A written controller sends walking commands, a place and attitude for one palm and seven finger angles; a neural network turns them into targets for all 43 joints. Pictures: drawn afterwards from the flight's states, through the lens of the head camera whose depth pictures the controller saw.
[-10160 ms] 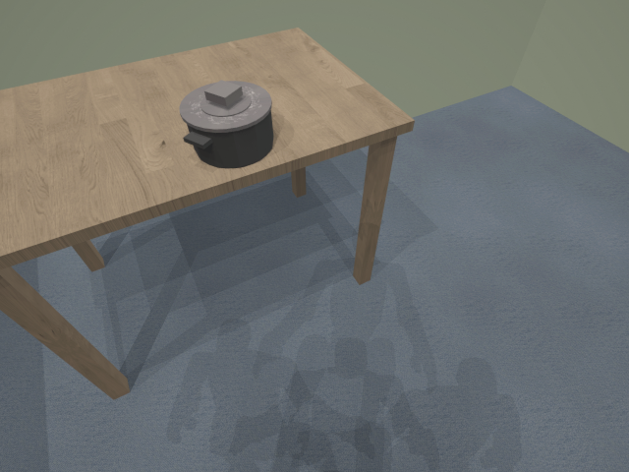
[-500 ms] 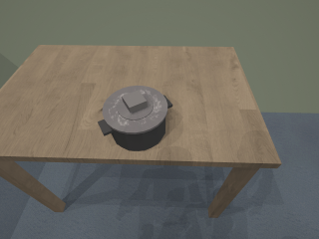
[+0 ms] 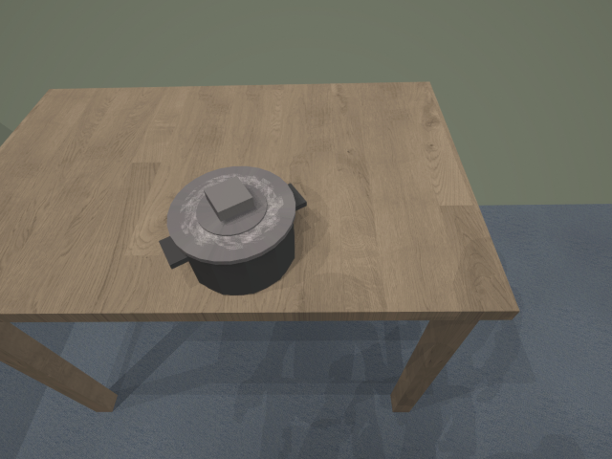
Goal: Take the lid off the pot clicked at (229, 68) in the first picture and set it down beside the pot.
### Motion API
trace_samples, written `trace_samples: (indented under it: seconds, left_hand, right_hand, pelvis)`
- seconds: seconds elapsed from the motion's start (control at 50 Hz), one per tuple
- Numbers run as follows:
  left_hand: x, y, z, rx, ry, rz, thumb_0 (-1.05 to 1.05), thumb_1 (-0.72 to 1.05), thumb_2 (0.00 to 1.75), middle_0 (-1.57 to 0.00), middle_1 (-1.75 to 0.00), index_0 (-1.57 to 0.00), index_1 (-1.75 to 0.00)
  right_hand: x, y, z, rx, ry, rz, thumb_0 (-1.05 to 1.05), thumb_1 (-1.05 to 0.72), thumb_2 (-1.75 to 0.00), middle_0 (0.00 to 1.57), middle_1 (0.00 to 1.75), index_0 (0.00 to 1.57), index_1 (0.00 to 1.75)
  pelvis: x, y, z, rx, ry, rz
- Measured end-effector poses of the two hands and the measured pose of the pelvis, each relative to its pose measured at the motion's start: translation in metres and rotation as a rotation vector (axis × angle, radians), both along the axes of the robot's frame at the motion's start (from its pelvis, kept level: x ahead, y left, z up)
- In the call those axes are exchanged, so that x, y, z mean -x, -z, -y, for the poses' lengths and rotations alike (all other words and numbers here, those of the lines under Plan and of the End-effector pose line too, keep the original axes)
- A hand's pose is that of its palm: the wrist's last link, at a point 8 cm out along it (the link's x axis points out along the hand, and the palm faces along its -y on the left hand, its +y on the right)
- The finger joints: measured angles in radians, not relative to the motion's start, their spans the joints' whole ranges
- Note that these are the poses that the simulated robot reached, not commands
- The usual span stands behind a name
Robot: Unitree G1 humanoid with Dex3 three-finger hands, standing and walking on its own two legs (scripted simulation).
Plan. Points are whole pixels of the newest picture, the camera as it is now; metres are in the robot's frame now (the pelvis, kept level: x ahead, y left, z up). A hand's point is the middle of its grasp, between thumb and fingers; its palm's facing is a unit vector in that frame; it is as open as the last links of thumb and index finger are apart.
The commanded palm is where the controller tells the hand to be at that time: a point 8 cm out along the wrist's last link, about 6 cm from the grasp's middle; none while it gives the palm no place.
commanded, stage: look again from close up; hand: left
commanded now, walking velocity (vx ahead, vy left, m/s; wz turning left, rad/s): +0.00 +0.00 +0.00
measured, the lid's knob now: (229, 198) +0.45 +0.14 +0.09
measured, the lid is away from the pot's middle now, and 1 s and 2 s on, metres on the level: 0.00 0.00 0.00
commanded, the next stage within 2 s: lift the closed hand beside the body in 0.52 s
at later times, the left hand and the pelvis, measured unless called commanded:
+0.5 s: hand out of the picture +0.04 +0.18 -0.16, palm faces -0.01 -0.97 -0.24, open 7.4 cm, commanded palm none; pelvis +0.00 +0.00 +0.00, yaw +0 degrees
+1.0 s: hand out of the picture +0.12 +0.21 -0.05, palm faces +0.25 -0.93 -0.28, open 4.8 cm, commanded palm +0.07 +0.25 -0.01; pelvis -0.02 -0.01 +0.00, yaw +5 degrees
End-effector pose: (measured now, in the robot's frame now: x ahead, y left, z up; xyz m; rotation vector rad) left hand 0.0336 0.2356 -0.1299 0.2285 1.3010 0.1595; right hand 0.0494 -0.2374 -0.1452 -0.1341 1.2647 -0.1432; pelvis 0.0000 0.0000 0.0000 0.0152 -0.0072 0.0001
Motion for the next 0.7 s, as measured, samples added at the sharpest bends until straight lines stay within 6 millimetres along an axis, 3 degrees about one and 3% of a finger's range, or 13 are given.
trace_samples:
  seconds: [0.24,0.64,0.7]
  left_hand:
    - [-0.004,-0.003,0.0,-0.011,0.001,-0.009,0.01,0.9,0.9,-0.2,-0.3,-0.2,-0.29]
    - [0.009,0.001,0.006,0.015,-0.015,-0.026,0.01,0.91,0.9,-0.2,-0.3,-0.2,-0.29]
    - [-0.025,-0.026,-0.002,-0.027,-0.084,0.234,0.02,0.91,0.9,-0.21,-0.32,-0.22,-0.31]
  right_hand:
    - [0.026,0.003,-0.006,-0.024,0.026,-0.076,0.01,-0.91,-0.89,0.2,0.3,0.2,0.3]
    - [0.039,0.0,-0.012,-0.023,0.035,-0.095,0.01,-0.92,-0.89,0.2,0.3,0.2,0.3]
    - [0.023,-0.011,-0.007,0.018,-0.012,0.027,0.01,-0.92,-0.89,0.2,0.3,0.2,0.3]
  pelvis:
    - [-0.005,-0.002,0.004,0.0,0.001,-0.002]
    - [-0.003,-0.004,0.002,0.008,-0.003,0.0]
    - [0.001,-0.004,0.002,0.005,-0.023,0.022]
